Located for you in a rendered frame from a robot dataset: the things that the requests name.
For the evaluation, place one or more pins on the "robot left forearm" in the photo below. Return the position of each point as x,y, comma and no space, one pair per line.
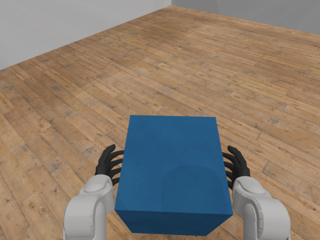
85,215

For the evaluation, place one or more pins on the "robot left hand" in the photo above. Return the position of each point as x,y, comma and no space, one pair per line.
105,163

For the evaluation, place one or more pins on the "robot right forearm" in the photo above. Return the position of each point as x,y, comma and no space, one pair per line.
264,217

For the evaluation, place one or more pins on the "robot right hand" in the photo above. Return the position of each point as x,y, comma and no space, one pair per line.
238,166

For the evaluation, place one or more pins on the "carton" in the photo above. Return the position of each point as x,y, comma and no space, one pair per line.
173,179

